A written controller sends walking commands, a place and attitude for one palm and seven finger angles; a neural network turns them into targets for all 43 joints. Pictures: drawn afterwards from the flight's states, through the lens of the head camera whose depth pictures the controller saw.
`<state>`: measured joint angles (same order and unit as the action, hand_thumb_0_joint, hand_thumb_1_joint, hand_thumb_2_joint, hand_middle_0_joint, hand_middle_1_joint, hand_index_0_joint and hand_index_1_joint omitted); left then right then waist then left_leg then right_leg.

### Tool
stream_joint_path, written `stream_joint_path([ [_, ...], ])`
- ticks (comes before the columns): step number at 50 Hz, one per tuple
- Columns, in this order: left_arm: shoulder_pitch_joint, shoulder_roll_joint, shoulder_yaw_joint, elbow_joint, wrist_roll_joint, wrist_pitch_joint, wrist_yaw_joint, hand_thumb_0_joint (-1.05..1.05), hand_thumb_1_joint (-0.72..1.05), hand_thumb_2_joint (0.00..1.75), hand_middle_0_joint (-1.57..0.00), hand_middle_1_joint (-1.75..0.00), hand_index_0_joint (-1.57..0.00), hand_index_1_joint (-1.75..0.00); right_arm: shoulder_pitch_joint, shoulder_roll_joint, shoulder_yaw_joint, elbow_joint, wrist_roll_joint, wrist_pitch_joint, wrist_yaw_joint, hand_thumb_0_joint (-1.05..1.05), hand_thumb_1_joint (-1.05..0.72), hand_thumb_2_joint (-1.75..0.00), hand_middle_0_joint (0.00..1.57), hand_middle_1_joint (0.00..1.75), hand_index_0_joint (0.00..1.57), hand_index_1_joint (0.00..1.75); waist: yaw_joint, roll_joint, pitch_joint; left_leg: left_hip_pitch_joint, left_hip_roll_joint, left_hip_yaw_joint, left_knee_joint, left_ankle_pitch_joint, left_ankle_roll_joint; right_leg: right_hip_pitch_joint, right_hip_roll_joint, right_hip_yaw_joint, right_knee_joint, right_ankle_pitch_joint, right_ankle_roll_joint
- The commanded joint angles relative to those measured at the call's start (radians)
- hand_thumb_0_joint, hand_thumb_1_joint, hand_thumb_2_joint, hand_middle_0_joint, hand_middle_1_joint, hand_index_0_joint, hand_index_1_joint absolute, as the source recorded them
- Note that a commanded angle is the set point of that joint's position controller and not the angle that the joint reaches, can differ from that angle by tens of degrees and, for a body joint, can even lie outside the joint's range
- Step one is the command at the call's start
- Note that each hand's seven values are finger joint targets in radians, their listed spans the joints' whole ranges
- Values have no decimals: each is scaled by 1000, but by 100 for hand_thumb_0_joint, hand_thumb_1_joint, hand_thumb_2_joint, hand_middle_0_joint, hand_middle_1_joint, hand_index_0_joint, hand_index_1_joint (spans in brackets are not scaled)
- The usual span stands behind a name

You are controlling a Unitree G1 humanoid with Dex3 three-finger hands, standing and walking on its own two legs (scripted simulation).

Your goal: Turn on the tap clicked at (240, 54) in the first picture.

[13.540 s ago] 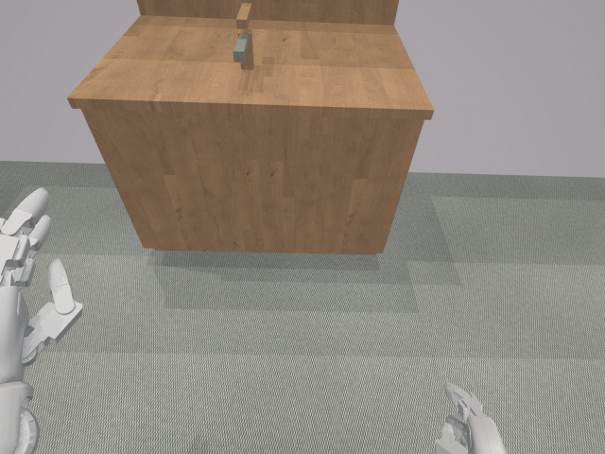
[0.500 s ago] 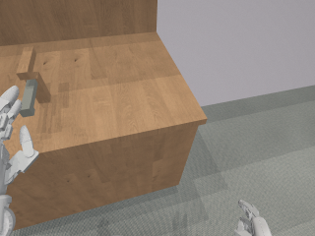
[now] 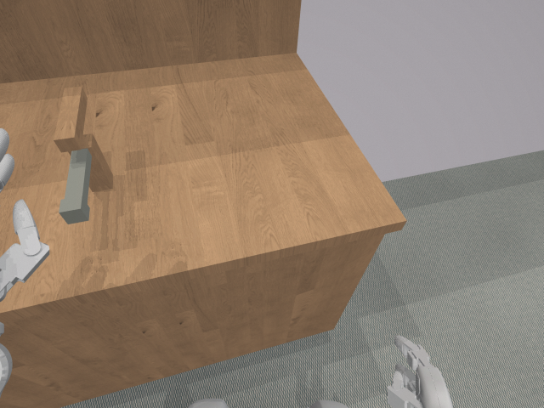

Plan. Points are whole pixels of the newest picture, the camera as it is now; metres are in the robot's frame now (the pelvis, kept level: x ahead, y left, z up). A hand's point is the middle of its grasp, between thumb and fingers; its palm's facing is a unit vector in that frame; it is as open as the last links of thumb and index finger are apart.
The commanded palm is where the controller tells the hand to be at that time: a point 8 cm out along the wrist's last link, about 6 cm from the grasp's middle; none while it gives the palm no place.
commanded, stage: come to a stop and stand still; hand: left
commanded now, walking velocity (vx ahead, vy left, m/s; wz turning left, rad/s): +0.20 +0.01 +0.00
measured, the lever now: (75, 210) +0.34 +0.31 +0.09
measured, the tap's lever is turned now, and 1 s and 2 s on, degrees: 0 0 0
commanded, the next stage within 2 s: look again from close up in 1.32 s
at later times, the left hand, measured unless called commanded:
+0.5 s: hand (65, 217) +0.26 +0.25 +0.19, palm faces +0.38 -0.84 -0.38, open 7.5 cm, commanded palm +0.21 +0.29 +0.20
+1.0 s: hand (30, 236) +0.25 +0.28 +0.17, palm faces +0.33 -0.86 -0.38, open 7.5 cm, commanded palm +0.19 +0.32 +0.20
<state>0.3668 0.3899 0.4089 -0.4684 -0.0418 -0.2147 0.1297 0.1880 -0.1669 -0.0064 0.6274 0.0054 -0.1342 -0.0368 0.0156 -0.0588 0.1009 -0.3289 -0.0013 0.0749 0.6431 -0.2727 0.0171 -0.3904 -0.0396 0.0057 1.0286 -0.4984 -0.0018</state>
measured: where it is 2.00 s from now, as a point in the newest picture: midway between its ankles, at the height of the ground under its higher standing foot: outside the picture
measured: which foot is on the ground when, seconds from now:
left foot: down 0.00-1.00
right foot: up 0.00-0.14, down 0.16-1.00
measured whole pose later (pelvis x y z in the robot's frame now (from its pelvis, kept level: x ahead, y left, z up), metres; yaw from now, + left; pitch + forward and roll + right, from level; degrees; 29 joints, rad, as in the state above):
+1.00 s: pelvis +0.03 +0.04 +0.02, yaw +1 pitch +1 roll -1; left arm 0.45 0.45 0.34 -0.42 -0.10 -0.29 0.12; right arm 0.28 -0.26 0.02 0.62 0.01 -0.18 0.02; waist 0.01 -0.04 0.06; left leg -0.31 -0.02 0.03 0.53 -0.24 0.04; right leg -0.30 -0.01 -0.08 0.51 -0.22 -0.01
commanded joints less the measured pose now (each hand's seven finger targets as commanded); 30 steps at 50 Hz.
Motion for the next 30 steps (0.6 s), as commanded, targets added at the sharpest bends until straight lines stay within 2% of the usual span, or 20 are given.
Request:
stream_joint_path([
  [1, 0, 143, 76, -310, 5, -66, -1, 0, 90, 90, -20, -30, -20, -30, -58, -151, -51, -155, 7, -58, 8, 0, -90, -90, 20, 30, 20, 30, -9, 234, -197, 171, 263, -315, -290, 162, 226, -159, -20, -3, 17, 41, -8],
  [3, 38, 159, 100, -313, -1, -62, 7, 0, 90, 90, -20, -30, -20, -30, -69, -146, -35, -164, 9, -60, 12, 0, -90, -90, 20, 30, 20, 30, -2, 268, -201, 80, 215, -199, -288, 153, 163, 10, 15, -65, -208, 80, -6],
  [4, 54, 158, 102, -295, -4, -57, 12, 0, 90, 90, -20, -30, -20, -30, -56, -146, -29, -166, 8, -60, 11, 0, -90, -90, 20, 30, 20, 30, -5, 264, -203, 38, 208, -185, -269, 140, 136, 103, 34, -88, -331, 112, -3],
  [5, 54, 159, 106, -267, -2, -48, 17, 0, 90, 90, -20, -30, -20, -30, -61, -145, -20, -171, 9, -57, 9, 0, -90, -90, 20, 30, 20, 30, 0, 242, -201, -6, 195, -161, -234, 105, 105, 202, 47, -100, -461, 185, -1],
  [6, 44, 171, 118, -237, -1, -42, 22, 0, 90, 90, -20, -30, -20, -30, -65, -139, -16, -173, 12, -52, 5, 0, -90, -90, 20, 30, 20, 30, -1, 189, -205, -50, 169, -133, -188, 60, 74, 300, 43, -80, -574, 255, -2],
  [7, 28, 183, 127, -199, 2, -37, 24, 0, 90, 90, -20, -30, -20, -30, -62, -133, -14, -171, 8, -47, 0, 0, -90, -90, 20, 30, 20, 30, -9, 85, -200, -98, 113, -88, -114, -21, 37, 353, -4, 20, -653, 294, -18],
  [8, 26, 196, 141, -165, -1, -29, 26, 0, 90, 90, -20, -30, -20, -30, -65, -128, -12, -171, 4, -40, -2, 0, -90, -90, 20, 30, 20, 30, -23, 3, -189, -105, 42, -42, -14, -93, 2, 310, -113, 191, -716, 335, -67],
  [9, 17, 140, 97, -133, -17, -12, 19, 0, 90, 90, -20, -30, -20, -30, -43, -131, -28, -173, 15, -40, 5, 0, -90, -90, 20, 30, 20, 30, -22, -138, -169, -110, -2, -30, 104, -119, -23, 251, -223, 374, -766, 363, -130],
  [10, 0, 120, 67, -139, -22, -10, 16, 0, 90, 90, -20, -30, -20, -30, -51, -139, -36, -178, 19, -36, 13, 0, -90, -90, 20, 30, 20, 30, -14, -155, -138, -119, 13, -64, 174, -126, -29, 237, -277, 405, -772, 435, -169],
  [11, 3, 133, 81, -141, -20, -15, 23, 0, 90, 90, -20, -30, -20, -30, -63, -125, -21, -171, 21, -36, 12, 0, -90, -90, 20, 30, 20, 30, -11, -98, -143, -128, 29, -85, 187, -148, -28, 261, -279, 350, -739, 536, -185],
  [13, -1, 136, 70, -168, -13, -17, 36, 0, 90, 90, -20, -30, -20, -30, -95, -116, 1, -162, 15, -34, 2, 0, -90, -90, 20, 30, 20, 30, -7, -28, -168, -62, 39, -81, 10, -127, -21, 293, -243, 228, -649, 696, -155],
  [15, 10, 121, 52, -198, -8, -20, 47, 0, 90, 90, -20, -30, -20, -30, -83, -114, 0, -165, 3, -31, -12, 0, -90, -90, 20, 30, 20, 30, -7, -8, -219, 84, 13, -47, -184, 94, -19, 303, -153, 96, -586, 678, -79],
  [16, 12, 127, 51, -225, -10, -21, 49, 0, 90, 90, -20, -30, -20, -30, -91, -128, -11, -173, 1, -31, -18, 0, -90, -90, 20, 30, 20, 30, 3, 20, -235, 148, 48, -76, -218, 247, -8, 285, -109, 63, -561, 642, -45],
  [17, 14, 133, 51, -249, -12, -21, 48, 0, 90, 90, -20, -30, -20, -30, -99, -145, -22, -183, 3, -28, -22, 0, -90, -90, 20, 30, 20, 30, 12, 47, -236, 184, 99, -116, -211, 342, 6, 243, -76, 53, -569, 555, -21],
  [18, 25, 152, 60, -270, -18, -19, 45, 0, 90, 90, -20, -30, -20, -30, -115, -155, -29, -188, 12, -26, -26, 0, -90, -90, 20, 30, 20, 30, 15, 55, -224, 203, 128, -136, -219, 324, 13, 205, -64, 57, -588, 453, -19],
  [20, 41, 146, 60, -290, -12, -11, 44, 0, 90, 90, -20, -30, -20, -30, -108, -148, -19, -198, 6, -17, -26, 0, -90, -90, 20, 30, 20, 30, 5, 162, -231, 155, 135, -159, -221, 416, 16, 260, -27, 26, -570, 541, -10],
  [21, 30, 163, 75, -309, -11, -14, 45, 0, 90, 90, -20, -30, -20, -30, -112, -144, -17, -201, 6, -16, -27, 0, -90, -90, 20, 30, 20, 30, 7, 179, -238, 135, 133, -153, -216, 431, 11, 289, -24, 23, -572, 571, -9],
  [23, 43, 170, 82, -324, -15, -16, 46, 0, 90, 90, -20, -30, -20, -30, -112, -143, -19, -196, 8, -19, -28, 0, -90, -90, 20, 30, 20, 30, 4, 165, -265, 153, 122, -133, -207, 429, -3, 308, -27, 24, -580, 607, -19],
  [25, 62, 142, 65, -287, -22, -10, 43, 0, 90, 90, -20, -30, -20, -30, -96, -148, -23, -199, 7, -18, -28, 0, -90, -90, 20, 30, 20, 30, 3, 162, -260, 131, 121, -130, -225, 356, -6, 313, -25, 26, -598, 567, -18],
  [30, 76, 123, 49, -226, -27, 10, 38, 0, 90, 90, -20, -30, -20, -30, -89, -152, -21, -201, 6, -8, -29, 0, -90, -90, 20, 30, 20, 30, -1, 122, -227, 89, 102, -121, -258, 200, -8, 312, -26, 36, -654, 508, -15],
])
